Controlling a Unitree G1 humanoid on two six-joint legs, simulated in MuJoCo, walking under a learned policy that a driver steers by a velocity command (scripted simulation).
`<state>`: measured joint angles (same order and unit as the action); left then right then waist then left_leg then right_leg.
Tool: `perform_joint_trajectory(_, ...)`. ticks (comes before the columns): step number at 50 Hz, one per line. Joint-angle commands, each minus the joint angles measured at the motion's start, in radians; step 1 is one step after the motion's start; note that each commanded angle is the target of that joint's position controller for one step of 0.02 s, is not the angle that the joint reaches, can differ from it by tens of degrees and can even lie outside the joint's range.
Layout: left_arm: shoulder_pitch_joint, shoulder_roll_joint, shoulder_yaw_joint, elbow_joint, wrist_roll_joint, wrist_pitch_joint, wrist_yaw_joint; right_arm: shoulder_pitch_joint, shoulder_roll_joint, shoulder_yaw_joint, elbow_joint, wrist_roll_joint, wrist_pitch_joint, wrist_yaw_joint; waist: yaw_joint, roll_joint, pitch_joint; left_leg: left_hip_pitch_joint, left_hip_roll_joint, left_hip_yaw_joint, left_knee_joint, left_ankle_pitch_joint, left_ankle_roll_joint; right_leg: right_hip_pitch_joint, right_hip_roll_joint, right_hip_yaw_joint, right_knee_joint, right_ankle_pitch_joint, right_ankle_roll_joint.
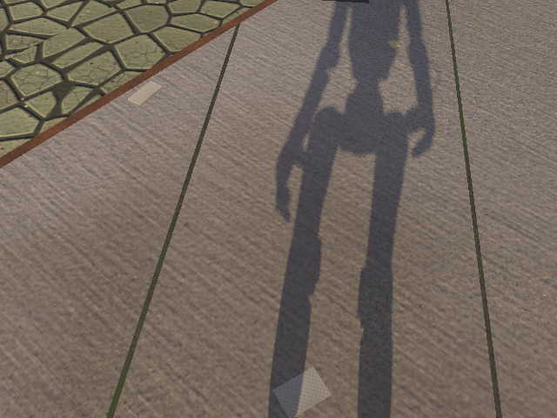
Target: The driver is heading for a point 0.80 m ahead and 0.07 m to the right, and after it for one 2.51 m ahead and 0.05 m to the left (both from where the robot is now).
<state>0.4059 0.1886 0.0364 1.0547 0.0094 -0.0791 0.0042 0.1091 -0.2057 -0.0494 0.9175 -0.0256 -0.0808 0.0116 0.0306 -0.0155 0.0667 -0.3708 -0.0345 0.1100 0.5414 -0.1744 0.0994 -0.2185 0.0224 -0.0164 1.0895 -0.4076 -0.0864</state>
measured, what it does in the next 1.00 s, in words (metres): walks ahead: right foot, then left foot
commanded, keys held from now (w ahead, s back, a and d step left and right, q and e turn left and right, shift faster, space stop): w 0.30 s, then no key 0.70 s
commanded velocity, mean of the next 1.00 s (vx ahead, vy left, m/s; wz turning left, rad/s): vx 0.26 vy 0.00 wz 0.00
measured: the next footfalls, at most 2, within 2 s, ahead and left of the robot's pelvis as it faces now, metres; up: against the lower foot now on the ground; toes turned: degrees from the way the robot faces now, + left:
right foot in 0.46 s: +0.40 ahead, -0.10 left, +0.00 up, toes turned -3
left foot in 0.86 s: +0.35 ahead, +0.10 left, +0.00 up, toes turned +1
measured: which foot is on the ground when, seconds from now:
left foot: down 0.00-0.48, up 0.50-0.84, down 0.86-1.00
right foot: up 0.00-0.44, down 0.46-1.00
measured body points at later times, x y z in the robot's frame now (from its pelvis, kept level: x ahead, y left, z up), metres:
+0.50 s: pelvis +0.25 -0.03 +0.00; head +0.29 -0.04 +0.44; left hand +0.42 +0.19 -0.13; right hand +0.17 -0.25 -0.16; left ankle +0.09 +0.07 -0.70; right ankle +0.36 -0.10 -0.73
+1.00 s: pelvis +0.31 -0.02 +0.01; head +0.30 -0.01 +0.46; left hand +0.32 +0.20 -0.15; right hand +0.31 -0.24 -0.14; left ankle +0.31 +0.09 -0.73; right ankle +0.36 -0.10 -0.73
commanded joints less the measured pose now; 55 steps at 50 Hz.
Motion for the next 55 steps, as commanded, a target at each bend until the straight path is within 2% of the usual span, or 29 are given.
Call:
perform_joint_trajectory(1, -0.025, 0.083, 0.024, -0.071, 0.014, -0.008, -0.007, 0.153, -0.080, -0.020, 0.026, 0.011, -0.009, -0.002, -0.038, 0.041, -0.050, 0.298, 0.306, -0.402, -0.340, 0.057, 0.138, -0.356, -0.094, 0.059, 0.117, 0.114, -0.008)
perform_joint_trajectory(2, 0.000, 0.061, 0.021, -0.065, 0.025, 0.007, -0.014, 0.157, -0.048, -0.009, 0.041, 0.014, -0.014, -0.006, -0.009, 0.052, -0.046, 0.242, 0.270, -0.337, -0.364, 0.093, 0.112, -0.304, -0.108, 0.055, 0.079, 0.131, 0.002)
perform_joint_trajectory(4, -0.003, 0.044, 0.020, -0.067, 0.031, 0.026, -0.023, 0.215, -0.058, -0.008, 0.070, 0.015, -0.029, -0.009, 0.004, 0.064, -0.039, 0.216, 0.255, -0.288, -0.377, 0.203, 0.118, -0.287, -0.108, 0.037, 0.045, 0.139, 0.020)
perform_joint_trajectory(7, -0.121, 0.053, 0.022, -0.108, 0.030, 0.042, -0.030, 0.271, -0.089, -0.011, 0.092, 0.017, -0.034, -0.013, -0.003, 0.064, -0.001, 0.223, 0.232, -0.232, -0.419, 0.203, 0.113, -0.381, -0.129, 0.009, -0.046, 0.234, 0.046)
perform_joint_trajectory(11, -0.290, 0.055, 0.016, -0.165, 0.018, 0.042, -0.034, 0.342, -0.081, -0.002, 0.109, 0.016, -0.029, -0.013, -0.041, 0.066, 0.030, 0.273, 0.209, -0.189, -0.436, 0.255, 0.097, -0.445, -0.131, -0.019, -0.237, 0.356, 0.067)
perform_joint_trajectory(15, -0.410, 0.047, 0.005, -0.202, 0.012, 0.038, -0.033, 0.416, -0.083, 0.002, 0.133, 0.013, -0.028, -0.018, -0.077, 0.079, 0.041, 0.357, 0.215, -0.163, -0.421, 0.329, 0.092, -0.430, -0.100, -0.050, -0.396, 0.411, 0.057)
perform_joint_trajectory(17, -0.432, 0.038, 0.000, -0.207, 0.013, 0.031, -0.028, 0.430, -0.073, 0.007, 0.146, 0.006, -0.023, -0.024, -0.080, 0.074, 0.054, 0.395, 0.217, -0.131, -0.359, 0.515, 0.087, -0.401, -0.075, -0.068, -0.460, 0.399, 0.045)
perform_joint_trajectory(20, -0.363, 0.048, 0.003, -0.183, 0.013, 0.012, -0.013, 0.413, -0.081, 0.008, 0.157, -0.001, -0.019, -0.034, -0.050, 0.104, 0.014, 0.420, 0.220, -0.112, -0.221, 0.788, 0.059, -0.256, -0.021, -0.079, -0.518, 0.336, 0.008)
perform_joint_trajectory(21, -0.279, 0.066, 0.011, -0.152, 0.015, 0.004, -0.006, 0.395, -0.090, 0.005, 0.157, 0.001, -0.019, -0.037, -0.018, 0.112, -0.020, 0.430, 0.213, -0.117, -0.139, 0.853, 0.045, -0.171, 0.005, -0.077, -0.556, 0.328, -0.008)
perform_joint_trajectory(22, -0.152, 0.080, 0.020, -0.105, 0.021, -0.010, 0.000, 0.370, -0.098, 0.003, 0.156, 0.011, -0.017, -0.039, 0.041, 0.085, -0.070, 0.419, 0.181, -0.098, 0.007, 0.827, 0.022, -0.037, 0.022, -0.084, -0.661, 0.425, -0.025)
perform_joint_trajectory(23, -0.033, 0.131, 0.033, -0.069, 0.040, -0.026, 0.008, 0.376, -0.086, 0.008, 0.146, 0.026, -0.020, -0.040, 0.072, 0.048, -0.153, 0.287, 0.141, -0.083, 0.183, 0.603, -0.005, 0.184, -0.080, -0.010, -0.654, 0.717, -0.049)
perform_joint_trajectory(24, 0.075, 0.218, 0.052, -0.057, 0.059, -0.030, 0.008, 0.473, -0.011, 0.024, 0.133, 0.056, -0.017, -0.045, 0.058, -0.128, -0.322, 0.046, 0.030, -0.022, 0.531, -0.068, -0.039, 0.492, -0.391, 0.259, -0.537, 1.276, -0.173)
perform_joint_trajectory(25, 0.071, 0.204, 0.050, -0.058, 0.004, -0.013, -0.001, 0.559, -0.028, 0.011, 0.170, 0.076, -0.001, -0.047, 0.040, -0.161, -0.471, -0.042, -0.055, -0.118, 0.722, -0.473, -0.052, 0.548, -0.489, 0.441, -0.582, 1.432, -0.304)
perform_joint_trajectory(26, -0.037, 0.165, 0.041, -0.084, -0.018, -0.002, -0.004, 0.484, -0.062, -0.001, 0.165, 0.040, 0.014, -0.048, 0.010, -0.054, -0.360, -0.059, -0.004, -0.173, 0.736, -0.404, -0.058, 0.386, -0.431, 0.349, -0.650, 1.236, -0.279)
perform_joint_trajectory(27, -0.137, 0.105, 0.022, -0.097, -0.015, 0.002, -0.001, 0.389, -0.039, 0.001, 0.142, 0.013, 0.018, -0.042, -0.009, -0.044, -0.211, -0.092, 0.023, -0.164, 0.697, -0.347, -0.064, 0.239, -0.379, 0.276, -0.713, 1.063, -0.239)
perform_joint_trajectory(28, -0.172, 0.060, 0.006, -0.094, -0.010, 0.003, 0.006, 0.348, -0.024, 0.000, 0.136, -0.001, 0.026, -0.037, -0.033, -0.026, -0.124, -0.067, 0.054, -0.165, 0.626, -0.304, -0.071, 0.116, -0.330, 0.208, -0.767, 0.975, -0.197)
perform_joint_trajectory(29, -0.188, 0.040, -0.003, -0.089, -0.009, 0.005, 0.014, 0.343, -0.018, -0.002, 0.135, -0.012, 0.040, -0.032, -0.059, -0.035, -0.090, -0.010, 0.070, -0.161, 0.554, -0.273, -0.078, 0.023, -0.289, 0.151, -0.800, 0.913, -0.161)
perform_joint_trajectory(30, -0.183, 0.033, -0.009, -0.079, -0.002, 0.004, 0.017, 0.371, 0.004, 0.002, 0.151, -0.015, 0.056, -0.029, -0.077, -0.040, -0.094, 0.063, 0.063, -0.146, 0.517, -0.244, -0.082, -0.034, -0.263, 0.110, -0.805, 0.919, -0.141)
perform_joint_trajectory(32, -0.176, 0.058, -0.010, -0.070, 0.009, -0.003, 0.016, 0.394, 0.033, 0.009, 0.168, -0.007, 0.079, -0.031, -0.099, -0.046, -0.123, 0.134, 0.052, -0.125, 0.433, -0.225, -0.091, -0.083, -0.242, 0.073, -0.816, 0.885, -0.140)
perform_joint_trajectory(36, -0.147, 0.090, -0.009, -0.055, 0.016, 0.010, 0.014, 0.295, 0.007, 0.015, 0.159, -0.002, 0.108, -0.047, -0.069, -0.092, -0.110, 0.152, 0.059, -0.106, 0.220, -0.192, -0.087, -0.106, -0.222, 0.097, -0.868, 0.441, -0.119)
perform_joint_trajectory(39, -0.135, 0.095, -0.007, -0.046, 0.010, 0.037, 0.017, 0.250, 0.000, 0.021, 0.161, 0.002, 0.110, -0.048, -0.053, -0.091, -0.067, 0.177, 0.055, -0.094, 0.116, -0.159, -0.083, -0.146, -0.223, 0.152, -0.910, 0.084, -0.104)
perform_joint_trajectory(41, -0.144, 0.087, -0.010, -0.044, 0.000, 0.051, 0.021, 0.269, 0.017, 0.030, 0.180, 0.001, 0.100, -0.049, -0.067, -0.049, -0.034, 0.250, 0.054, -0.084, -0.032, -0.087, -0.071, -0.188, -0.213, 0.163, -0.897, -0.029, -0.069)
perform_joint_trajectory(42, -0.121, 0.079, -0.011, -0.035, 0.000, 0.055, 0.022, 0.270, 0.011, 0.034, 0.182, -0.003, 0.092, -0.052, -0.063, -0.019, -0.012, 0.275, 0.081, -0.123, -0.123, -0.046, -0.063, -0.205, -0.201, 0.167, -0.893, -0.067, -0.033)
perform_joint_trajectory(43, -0.104, 0.068, -0.012, -0.033, -0.001, 0.058, 0.022, 0.285, -0.013, 0.034, 0.182, -0.010, 0.080, -0.055, -0.051, 0.014, 0.004, 0.279, 0.143, -0.194, -0.187, -0.041, -0.052, -0.204, -0.174, 0.156, -0.857, -0.044, 0.001)
perform_joint_trajectory(44, -0.055, 0.036, -0.014, -0.026, -0.013, 0.062, 0.018, 0.241, -0.046, 0.030, 0.182, 0.006, 0.074, -0.055, 0.003, 0.119, 0.044, 0.157, 0.166, -0.247, -0.214, -0.116, -0.031, -0.152, -0.097, 0.085, -0.842, 0.046, 0.024)
perform_joint_trajectory(45, -0.059, 0.034, -0.016, -0.011, -0.008, 0.065, 0.018, 0.224, -0.009, 0.039, 0.183, 0.015, 0.066, -0.051, -0.002, 0.130, 0.042, 0.056, 0.169, -0.257, -0.263, -0.176, -0.036, -0.022, -0.080, 0.055, -0.794, 0.149, 0.032)
perform_joint_trajectory(47, -0.042, 0.034, -0.016, 0.005, -0.001, 0.065, 0.018, 0.208, -0.005, 0.042, 0.184, 0.021, 0.054, -0.051, 0.011, 0.108, 0.013, 0.022, 0.151, -0.235, -0.287, -0.163, -0.058, 0.085, -0.093, 0.060, -0.767, 0.223, 0.032)
perform_joint_trajectory(49, -0.045, 0.045, -0.015, 0.013, 0.003, 0.063, 0.018, 0.224, -0.004, 0.042, 0.189, 0.023, 0.051, -0.055, 0.003, 0.072, 0.007, 0.068, 0.135, -0.214, -0.268, -0.110, -0.059, 0.065, -0.106, 0.073, -0.776, 0.217, 0.027)
perform_joint_trajectory(55, -0.056, 0.022, -0.023, 0.039, -0.001, 0.060, 0.026, 0.267, 0.009, 0.044, 0.205, 0.018, 0.056, -0.054, -0.018, 0.024, 0.009, 0.121, 0.131, -0.202, -0.248, -0.060, -0.047, 0.031, -0.110, 0.074, -0.791, 0.214, 0.034)
Keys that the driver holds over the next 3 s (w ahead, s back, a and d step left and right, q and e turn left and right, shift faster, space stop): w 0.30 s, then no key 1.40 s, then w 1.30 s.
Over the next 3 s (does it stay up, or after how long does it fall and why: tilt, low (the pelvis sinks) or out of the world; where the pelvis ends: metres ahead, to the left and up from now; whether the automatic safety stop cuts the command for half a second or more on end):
stays up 0.91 -0.04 0.01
